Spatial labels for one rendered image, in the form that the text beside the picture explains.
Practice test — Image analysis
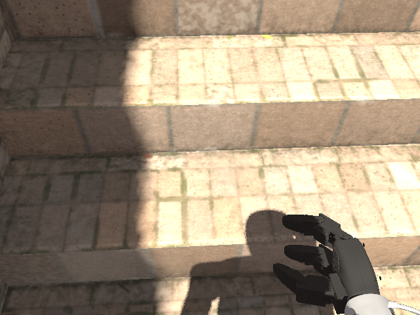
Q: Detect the right robot hand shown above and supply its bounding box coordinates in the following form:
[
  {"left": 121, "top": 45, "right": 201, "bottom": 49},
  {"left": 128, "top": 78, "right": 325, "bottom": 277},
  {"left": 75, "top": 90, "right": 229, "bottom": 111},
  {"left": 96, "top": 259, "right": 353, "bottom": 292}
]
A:
[{"left": 273, "top": 213, "right": 381, "bottom": 314}]

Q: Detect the right robot forearm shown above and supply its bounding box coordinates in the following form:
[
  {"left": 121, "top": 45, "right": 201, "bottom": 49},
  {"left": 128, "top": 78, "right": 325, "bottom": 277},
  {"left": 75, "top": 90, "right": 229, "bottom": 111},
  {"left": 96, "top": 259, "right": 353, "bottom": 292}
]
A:
[{"left": 345, "top": 293, "right": 395, "bottom": 315}]

